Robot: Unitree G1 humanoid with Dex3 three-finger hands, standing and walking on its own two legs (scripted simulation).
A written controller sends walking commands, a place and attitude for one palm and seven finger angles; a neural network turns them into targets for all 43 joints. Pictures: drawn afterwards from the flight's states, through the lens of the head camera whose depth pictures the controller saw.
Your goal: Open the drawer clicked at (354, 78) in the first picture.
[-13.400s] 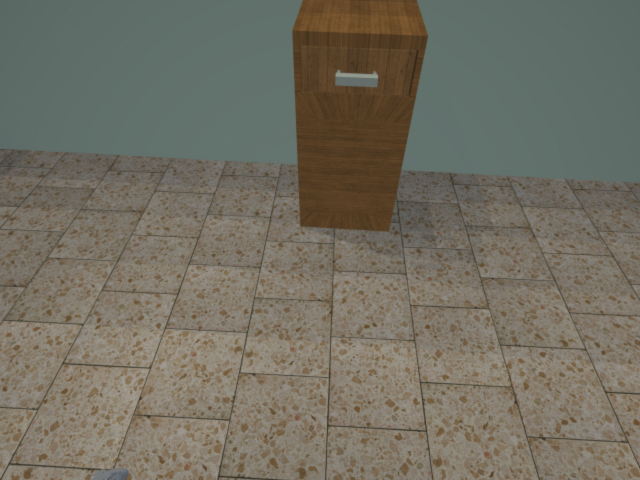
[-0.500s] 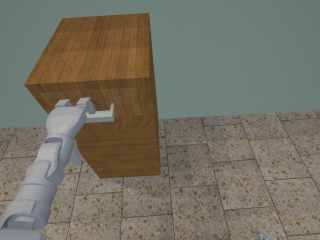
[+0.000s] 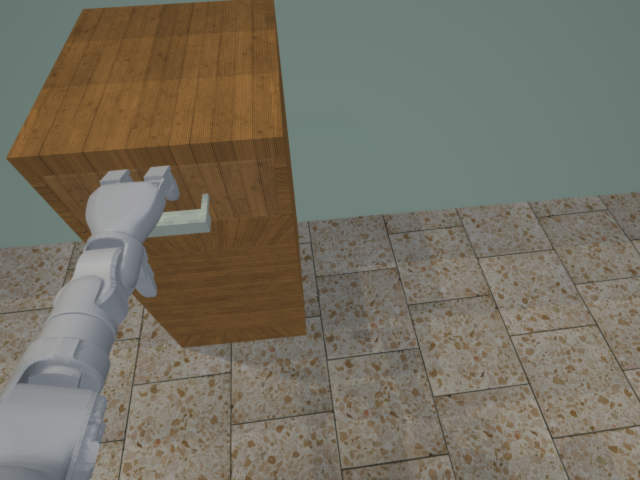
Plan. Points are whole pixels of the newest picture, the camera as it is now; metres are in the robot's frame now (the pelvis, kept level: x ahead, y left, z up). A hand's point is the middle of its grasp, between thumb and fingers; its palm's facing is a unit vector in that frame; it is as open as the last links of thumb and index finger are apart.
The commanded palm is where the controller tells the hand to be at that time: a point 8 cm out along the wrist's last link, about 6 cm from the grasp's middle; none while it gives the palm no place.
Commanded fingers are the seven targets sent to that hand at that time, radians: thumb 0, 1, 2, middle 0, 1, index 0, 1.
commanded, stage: move the hooked fingers above the handle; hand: left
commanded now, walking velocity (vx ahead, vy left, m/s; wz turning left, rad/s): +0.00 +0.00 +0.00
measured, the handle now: (170, 212) +0.52 +0.26 -0.04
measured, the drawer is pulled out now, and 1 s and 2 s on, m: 0.00 0.00 0.00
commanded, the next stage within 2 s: lower the fingers behind the handle in 1.04 s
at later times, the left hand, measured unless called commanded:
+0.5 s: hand (157, 214) +0.48 +0.25 +0.01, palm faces -0.09 -0.04 -1.00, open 13.8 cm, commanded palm +0.46 +0.26 +0.07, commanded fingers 0.00 -0.50 0.30 -0.30 -1.20 -0.30 -1.20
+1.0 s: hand (150, 221) +0.46 +0.26 +0.02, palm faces -0.08 -0.03 -1.00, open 13.8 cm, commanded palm +0.44 +0.26 +0.08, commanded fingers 0.00 -0.50 0.30 -0.30 -1.20 -0.30 -1.20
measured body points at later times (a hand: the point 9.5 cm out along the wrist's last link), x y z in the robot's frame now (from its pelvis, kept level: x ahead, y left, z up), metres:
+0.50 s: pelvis +0.00 +0.00 -0.01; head +0.11 +0.00 +0.43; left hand +0.48 +0.25 +0.07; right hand -0.01 -0.27 -0.14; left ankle -0.04 +0.10 -0.72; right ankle +0.01 -0.12 -0.72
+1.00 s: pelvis +0.01 +0.00 +0.00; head +0.10 +0.00 +0.44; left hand +0.46 +0.26 +0.07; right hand +0.05 -0.27 -0.14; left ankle -0.04 +0.10 -0.72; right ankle +0.01 -0.12 -0.72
